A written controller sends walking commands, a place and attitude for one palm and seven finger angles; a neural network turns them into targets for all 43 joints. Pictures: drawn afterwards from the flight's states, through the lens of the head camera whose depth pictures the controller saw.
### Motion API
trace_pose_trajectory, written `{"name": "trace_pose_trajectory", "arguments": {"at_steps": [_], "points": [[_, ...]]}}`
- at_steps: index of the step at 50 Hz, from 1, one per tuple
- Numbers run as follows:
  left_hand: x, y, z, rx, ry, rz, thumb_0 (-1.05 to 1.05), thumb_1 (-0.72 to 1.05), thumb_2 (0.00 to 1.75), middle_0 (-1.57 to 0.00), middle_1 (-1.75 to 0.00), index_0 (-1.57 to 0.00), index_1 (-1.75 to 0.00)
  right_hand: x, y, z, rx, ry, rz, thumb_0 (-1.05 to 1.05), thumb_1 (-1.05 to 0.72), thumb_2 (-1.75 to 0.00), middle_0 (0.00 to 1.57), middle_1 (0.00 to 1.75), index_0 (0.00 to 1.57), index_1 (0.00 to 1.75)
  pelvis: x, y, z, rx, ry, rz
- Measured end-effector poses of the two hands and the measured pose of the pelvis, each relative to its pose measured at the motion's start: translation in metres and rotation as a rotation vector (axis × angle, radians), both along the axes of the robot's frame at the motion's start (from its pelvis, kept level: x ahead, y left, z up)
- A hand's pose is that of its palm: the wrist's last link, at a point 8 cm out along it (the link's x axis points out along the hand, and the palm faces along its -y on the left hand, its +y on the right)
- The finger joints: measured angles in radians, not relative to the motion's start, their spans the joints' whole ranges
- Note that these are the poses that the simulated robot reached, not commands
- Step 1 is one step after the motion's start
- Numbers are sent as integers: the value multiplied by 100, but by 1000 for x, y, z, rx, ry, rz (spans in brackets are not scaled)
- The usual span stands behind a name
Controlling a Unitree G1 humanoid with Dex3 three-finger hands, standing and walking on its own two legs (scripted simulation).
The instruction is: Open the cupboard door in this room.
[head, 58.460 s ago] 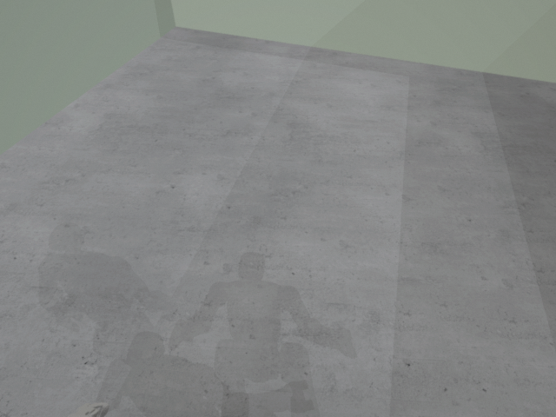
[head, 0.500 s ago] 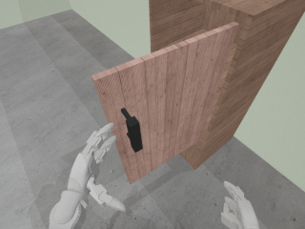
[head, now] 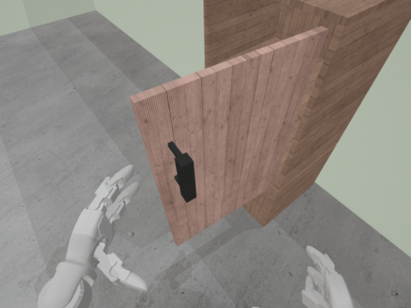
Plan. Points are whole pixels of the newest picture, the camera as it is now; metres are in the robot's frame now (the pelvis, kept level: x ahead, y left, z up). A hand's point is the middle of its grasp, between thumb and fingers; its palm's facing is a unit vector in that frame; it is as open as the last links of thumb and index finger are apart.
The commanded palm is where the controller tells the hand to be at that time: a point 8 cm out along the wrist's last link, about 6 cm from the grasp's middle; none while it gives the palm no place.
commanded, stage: draw the hand back to the body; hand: left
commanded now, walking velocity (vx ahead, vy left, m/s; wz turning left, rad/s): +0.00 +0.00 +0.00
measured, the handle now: (181, 171) +0.35 +0.08 +0.08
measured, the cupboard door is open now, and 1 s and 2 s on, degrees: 85 85 85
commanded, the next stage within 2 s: step back with the hand held close in 1.44 s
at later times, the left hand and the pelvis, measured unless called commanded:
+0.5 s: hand (75, 225) +0.21 +0.21 +0.13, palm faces +0.16 -0.95 -0.27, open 15.5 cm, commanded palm +0.17 +0.26 +0.15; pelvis +0.01 +0.01 +0.03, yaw +0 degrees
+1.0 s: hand (17, 199) +0.22 +0.26 +0.19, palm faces +0.40 -0.81 -0.42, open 9.8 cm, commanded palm +0.17 +0.31 +0.21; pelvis +0.03 +0.01 +0.05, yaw -1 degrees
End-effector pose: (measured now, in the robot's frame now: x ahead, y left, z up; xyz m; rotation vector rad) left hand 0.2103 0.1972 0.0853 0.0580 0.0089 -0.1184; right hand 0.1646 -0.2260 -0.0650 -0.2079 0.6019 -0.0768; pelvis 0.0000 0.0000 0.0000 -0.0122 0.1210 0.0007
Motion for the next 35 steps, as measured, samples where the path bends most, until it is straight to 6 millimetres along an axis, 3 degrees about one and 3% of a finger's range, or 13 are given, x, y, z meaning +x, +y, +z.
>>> {"name": "trace_pose_trajectory", "arguments": {"at_steps": [19, 26, 35], "points": [[-20, 43, 42, 34, -20, 59, -1, -47, 32, -15, -30, -16, -30, 22, 23, 26, 3, -87, 43, 1, -90, -90, 20, 30, 20, 30, 7, 12, 15, -14, -75, 9], [-27, 59, 63, 228, -25, 305, -1, -32, 38, -16, -30, -16, -30, 25, 27, 35, -24, -46, 34, 1, -90, -90, 20, 30, 20, 30, 13, 14, 29, -11, -120, -2], [-30, 82, 82, 327, -37, 433, -1, -3, 51, -17, -30, -18, -30, 27, 30, 34, -30, 29, 38, 1, -90, -90, 21, 30, 20, 30, 22, 18, 42, -7, -163, -8]]}}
